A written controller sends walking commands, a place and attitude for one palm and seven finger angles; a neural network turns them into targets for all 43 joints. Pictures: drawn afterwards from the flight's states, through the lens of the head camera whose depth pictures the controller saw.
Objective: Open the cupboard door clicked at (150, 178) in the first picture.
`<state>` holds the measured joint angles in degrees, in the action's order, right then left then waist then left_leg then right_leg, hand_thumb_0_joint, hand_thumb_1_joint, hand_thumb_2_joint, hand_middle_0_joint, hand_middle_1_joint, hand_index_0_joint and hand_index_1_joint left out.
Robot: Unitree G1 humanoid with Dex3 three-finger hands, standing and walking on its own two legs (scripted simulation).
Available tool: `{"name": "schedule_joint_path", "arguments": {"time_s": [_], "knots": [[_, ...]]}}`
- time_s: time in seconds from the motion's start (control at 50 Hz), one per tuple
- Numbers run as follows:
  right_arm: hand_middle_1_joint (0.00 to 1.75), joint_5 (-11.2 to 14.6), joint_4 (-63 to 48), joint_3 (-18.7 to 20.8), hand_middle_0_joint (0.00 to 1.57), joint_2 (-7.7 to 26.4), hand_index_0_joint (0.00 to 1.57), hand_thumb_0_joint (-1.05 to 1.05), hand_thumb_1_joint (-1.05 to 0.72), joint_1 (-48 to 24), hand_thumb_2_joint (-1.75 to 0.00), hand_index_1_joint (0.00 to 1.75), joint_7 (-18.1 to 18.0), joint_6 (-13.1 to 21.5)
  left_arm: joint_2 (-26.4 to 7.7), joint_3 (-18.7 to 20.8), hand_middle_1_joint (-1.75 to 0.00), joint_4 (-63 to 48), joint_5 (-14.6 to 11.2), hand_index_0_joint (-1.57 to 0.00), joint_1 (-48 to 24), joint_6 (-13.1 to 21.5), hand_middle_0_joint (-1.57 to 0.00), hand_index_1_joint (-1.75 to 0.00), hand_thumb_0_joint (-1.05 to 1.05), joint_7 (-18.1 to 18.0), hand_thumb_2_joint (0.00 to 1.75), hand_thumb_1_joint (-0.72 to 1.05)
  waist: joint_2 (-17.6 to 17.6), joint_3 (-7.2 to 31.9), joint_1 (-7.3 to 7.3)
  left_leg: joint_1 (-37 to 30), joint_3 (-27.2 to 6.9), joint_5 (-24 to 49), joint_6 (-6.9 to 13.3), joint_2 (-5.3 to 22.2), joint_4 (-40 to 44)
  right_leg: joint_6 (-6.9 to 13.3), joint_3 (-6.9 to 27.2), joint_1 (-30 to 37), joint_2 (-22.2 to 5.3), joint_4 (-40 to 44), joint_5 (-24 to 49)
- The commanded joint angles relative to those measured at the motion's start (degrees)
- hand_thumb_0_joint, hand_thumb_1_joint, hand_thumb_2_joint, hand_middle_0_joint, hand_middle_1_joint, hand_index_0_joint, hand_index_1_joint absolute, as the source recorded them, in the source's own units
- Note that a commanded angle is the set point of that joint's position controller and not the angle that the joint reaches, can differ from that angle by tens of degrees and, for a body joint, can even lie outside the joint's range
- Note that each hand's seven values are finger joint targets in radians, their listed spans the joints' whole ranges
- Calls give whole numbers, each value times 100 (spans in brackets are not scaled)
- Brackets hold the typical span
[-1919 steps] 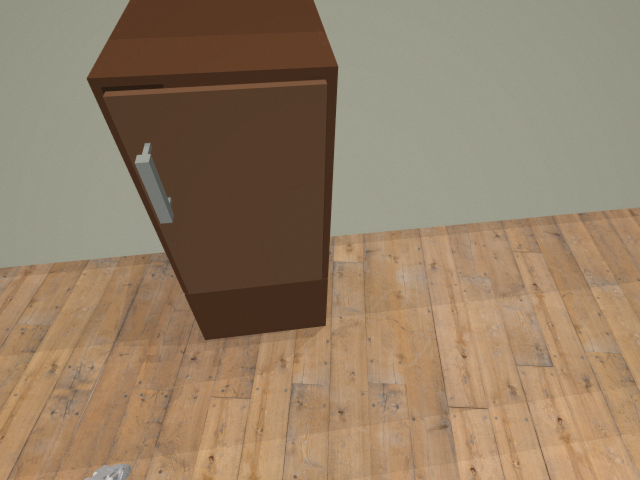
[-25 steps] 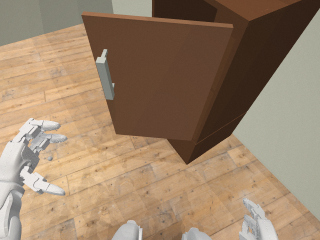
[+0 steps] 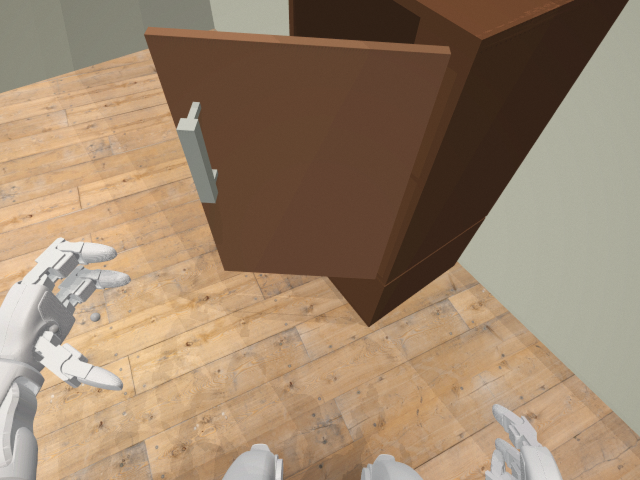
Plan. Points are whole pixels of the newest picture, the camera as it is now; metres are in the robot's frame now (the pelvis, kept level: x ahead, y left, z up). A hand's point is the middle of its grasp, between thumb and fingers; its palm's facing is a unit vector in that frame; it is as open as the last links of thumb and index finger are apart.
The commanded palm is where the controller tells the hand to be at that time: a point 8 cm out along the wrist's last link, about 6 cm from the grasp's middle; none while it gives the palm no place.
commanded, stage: raise the hand with hooked fingers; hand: left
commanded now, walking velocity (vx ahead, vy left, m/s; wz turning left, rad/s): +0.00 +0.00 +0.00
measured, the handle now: (202, 154) +0.56 +0.21 +0.03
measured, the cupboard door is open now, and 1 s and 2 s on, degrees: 52 52 52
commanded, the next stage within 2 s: move the hooked fingers beside the handle in 0.06 s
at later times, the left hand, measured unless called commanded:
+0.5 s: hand (116, 274) +0.34 +0.26 +0.05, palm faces -0.03 -1.00 -0.04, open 14.0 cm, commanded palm +0.31 +0.32 +0.05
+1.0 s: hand (125, 234) +0.40 +0.27 +0.04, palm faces -0.03 -1.00 -0.01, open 14.0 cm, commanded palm +0.38 +0.32 +0.05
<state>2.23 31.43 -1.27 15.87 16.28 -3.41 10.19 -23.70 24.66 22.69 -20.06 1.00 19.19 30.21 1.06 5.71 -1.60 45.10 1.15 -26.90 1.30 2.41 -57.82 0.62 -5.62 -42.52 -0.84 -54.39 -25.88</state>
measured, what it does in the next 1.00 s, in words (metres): stands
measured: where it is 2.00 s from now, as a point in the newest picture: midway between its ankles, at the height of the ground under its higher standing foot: outside the picture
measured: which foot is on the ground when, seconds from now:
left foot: down 0.00-1.00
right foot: down 0.00-1.00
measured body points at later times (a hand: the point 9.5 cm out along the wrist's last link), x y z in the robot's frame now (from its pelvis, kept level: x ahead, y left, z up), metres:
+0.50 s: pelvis -0.01 -0.01 -0.01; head +0.08 +0.01 +0.44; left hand +0.33 +0.32 +0.05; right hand +0.13 -0.27 -0.10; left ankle +0.01 +0.10 -0.68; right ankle +0.01 -0.12 -0.68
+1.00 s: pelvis -0.01 +0.00 -0.01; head +0.10 +0.03 +0.43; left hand +0.39 +0.33 +0.05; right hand +0.08 -0.27 -0.11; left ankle +0.01 +0.10 -0.68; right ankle +0.01 -0.12 -0.68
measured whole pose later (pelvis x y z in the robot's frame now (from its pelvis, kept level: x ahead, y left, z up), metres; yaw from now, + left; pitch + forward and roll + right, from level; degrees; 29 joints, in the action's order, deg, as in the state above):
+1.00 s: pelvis -0.01 +0.00 -0.01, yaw -1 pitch +18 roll -3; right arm 1.7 34.4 -1.5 16.4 18.4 -3.4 4.3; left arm -31.5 28.7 52.1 -14.0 -29.0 20.8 32.0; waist 0.3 5.9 -4.9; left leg 52.2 1.3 -27.4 1.6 3.1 -61.2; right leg 0.5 -5.2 -49.7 -0.2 -57.1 -25.8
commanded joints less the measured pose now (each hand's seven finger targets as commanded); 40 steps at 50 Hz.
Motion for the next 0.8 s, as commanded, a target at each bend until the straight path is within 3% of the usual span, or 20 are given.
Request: {"name": "schedule_joint_path", "arguments": {"time_s": [0.0, 0.14, 0.2, 0.22, 0.3, 0.38, 0.44, 0.52, 0.58, 0.64, 0.72, 0.78], "knots": [[30, 30, -732, 344, 20, 929, 20, 0, -90, -21, -90, 30, -97, 266, -1471, 652, -120, -875, -329, -30, -959, 339, -30, -120, 0, -4, 30, -50, 326, 1361, 39, -1055, -302, 1632, -12, -184, 838, 85, 243, 640, 241, 643, 1218], [30, 28, -767, 338, 20, 909, 20, 0, -90, -9, -90, 30, -96, 259, -1357, 475, -120, -824, -235, -30, -1060, 330, -30, -120, 0, 71, 30, -50, 368, 1594, 39, -1116, -263, 1729, 7, -201, 793, 63, 289, 721, 203, 614, 1384], [30, 13, -644, 327, 20, 945, 20, 0, -90, 36, -90, 30, -147, 251, -1515, 447, -120, -764, -159, -30, -1733, 406, -30, -120, 0, 51, 30, -50, 284, 1459, -103, -1012, -290, 1562, 20, -172, 704, 65, 319, 510, 222, 576, 1220], [30, 9, -616, 312, 20, 927, 20, 0, -90, 36, -90, 30, -155, 252, -1504, 432, -120, -728, -136, -30, -1969, 428, -30, -120, 0, 45, 30, -50, 440, 1533, -106, -1049, -305, 1497, 7, -180, 717, 66, 319, 453, 214, 563, 1127], [30, 12, -459, 286, 20, 967, 20, 0, -90, 60, -90, 30, -230, 233, -1797, 562, -120, -228, -70, -30, -2744, 486, -30, -120, 0, -1, 30, -50, 377, 1392, -168, -856, -335, 1111, 15, -165, 670, 82, 382, 303, 202, 597, 693], [30, 11, -447, 291, 20, 938, 20, 0, -90, 118, -90, 30, -219, 201, -1764, 409, -120, -14, 78, -30, -2977, 423, -30, -120, 0, 44, 30, -50, 781, 1887, -83, -1140, -308, 1500, 1, -176, 689, 92, 374, 449, 164, 526, 1076], [30, -6, -465, 326, 20, 945, 20, 0, -90, 224, -90, 30, -164, 137, -1877, 517, -120, 60, 98, -30, -2759, 346, -30, -120, 0, 69, 30, -50, 764, 2242, 6, -1325, -311, 2078, -11, -158, 647, 95, 347, 652, 180, 452, 1599], [30, 4, -480, 312, 20, 989, 20, 0, -90, 283, -90, 30, -118, -26, -2193, 933, -120, 789, 34, -30, -2645, 197, -30, -120, 0, 24, 30, -50, 83, 1897, 4, -642, -180, 1809, 24, -173, 603, 30, 438, 919, 196, 511, 1666], [30, 8, -483, 329, 20, 1013, 20, 0, -90, 340, -90, 30, -95, -110, -2217, 904, -120, 1042, 100, -30, -2980, 221, -30, -120, 0, -9, 30, -50, 108, 1699, -63, -487, -155, 1674, 25, -173, 600, 20, 446, 783, 186, 514, 1577], [30, -17, -403, 345, 20, 1012, 20, 0, -90, 449, -90, 30, -78, -152, -2262, 787, -120, 1017, 192, -30, -3562, 449, -30, -120, 0, 44, 30, -50, 399, 1906, -161, -650, -158, 1781, 43, -159, 508, 43, 482, 662, 211, 439, 1645], [30, -35, -282, 372, 20, 1029, 20, 0, -90, 585, -90, 30, -83, -225, -2378, 796, -120, 1078, 210, -30, -3917, 690, -30, -120, 0, 220, 30, -50, 535, 2273, -214, -890, -186, 2122, 55, -131, 386, 64, 485, 594, 250, 333, 1890], [30, -27, -219, 384, 20, 1038, 20, 0, -90, 597, -90, 30, -91, -262, -2320, 715, -120, 1260, 200, -30, -4146, 683, -30, -120, 0, 301, 30, -50, 710, 2229, -233, -1001, -250, 2028, 42, -123, 433, 75, 432, 391, 237, 357, 1679]]}}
